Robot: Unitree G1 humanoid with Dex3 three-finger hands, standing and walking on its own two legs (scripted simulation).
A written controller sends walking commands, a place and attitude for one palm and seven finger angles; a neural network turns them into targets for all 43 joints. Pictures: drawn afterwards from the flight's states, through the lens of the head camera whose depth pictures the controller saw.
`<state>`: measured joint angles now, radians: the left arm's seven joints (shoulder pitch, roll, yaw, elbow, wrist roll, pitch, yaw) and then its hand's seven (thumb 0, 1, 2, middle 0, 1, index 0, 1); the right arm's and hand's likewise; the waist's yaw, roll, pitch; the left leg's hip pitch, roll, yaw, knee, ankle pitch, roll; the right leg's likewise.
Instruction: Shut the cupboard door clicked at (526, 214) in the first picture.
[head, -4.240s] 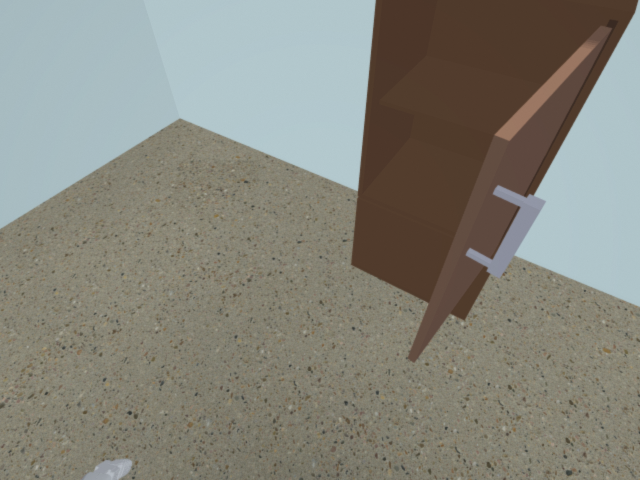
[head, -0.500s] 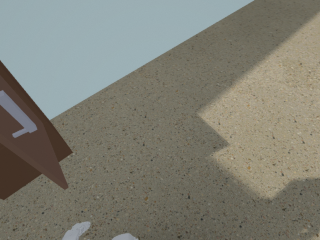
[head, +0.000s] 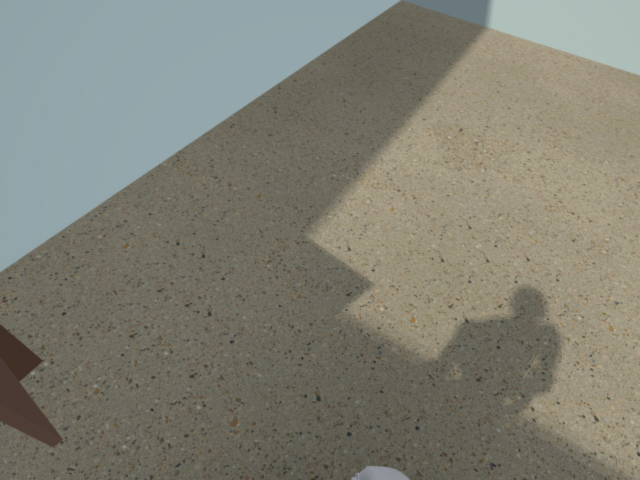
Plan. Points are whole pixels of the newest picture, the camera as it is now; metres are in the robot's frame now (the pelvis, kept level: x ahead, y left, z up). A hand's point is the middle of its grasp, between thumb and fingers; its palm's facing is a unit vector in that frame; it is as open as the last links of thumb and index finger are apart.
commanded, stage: walk around to get in front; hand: left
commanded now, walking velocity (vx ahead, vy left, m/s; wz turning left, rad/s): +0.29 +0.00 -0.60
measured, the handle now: out of the picture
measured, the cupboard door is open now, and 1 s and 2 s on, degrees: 82 82 82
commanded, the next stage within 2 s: none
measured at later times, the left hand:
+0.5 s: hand (268, 428) +0.21 +0.08 -0.15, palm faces -0.25 -0.94 -0.22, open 7.4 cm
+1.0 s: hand (288, 321) +0.40 +0.07 -0.18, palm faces -0.38 -0.91 -0.15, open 7.4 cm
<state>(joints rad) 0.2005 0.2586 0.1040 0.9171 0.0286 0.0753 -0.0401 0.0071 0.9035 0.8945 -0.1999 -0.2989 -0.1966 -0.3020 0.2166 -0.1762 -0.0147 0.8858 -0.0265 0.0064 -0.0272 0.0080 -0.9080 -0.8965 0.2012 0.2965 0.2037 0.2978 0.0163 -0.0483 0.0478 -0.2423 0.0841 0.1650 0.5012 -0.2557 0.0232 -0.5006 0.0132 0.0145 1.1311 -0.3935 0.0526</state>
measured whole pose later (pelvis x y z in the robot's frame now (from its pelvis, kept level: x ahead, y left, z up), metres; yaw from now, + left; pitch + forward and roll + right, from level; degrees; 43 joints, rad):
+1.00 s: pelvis +0.31 -0.08 +0.00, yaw -27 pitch +0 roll -1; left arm 0.28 0.19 0.08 1.05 0.03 -0.01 -0.02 0.01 0.91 0.89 -0.20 -0.30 -0.19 -0.30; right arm 0.26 -0.15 -0.05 1.01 -0.02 -0.08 -0.03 -0.01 -0.95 -0.90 0.20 0.30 0.20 0.30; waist 0.02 -0.04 0.03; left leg -0.21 0.05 0.23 0.44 -0.22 0.05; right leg -0.54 -0.07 -0.02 1.19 -0.25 0.00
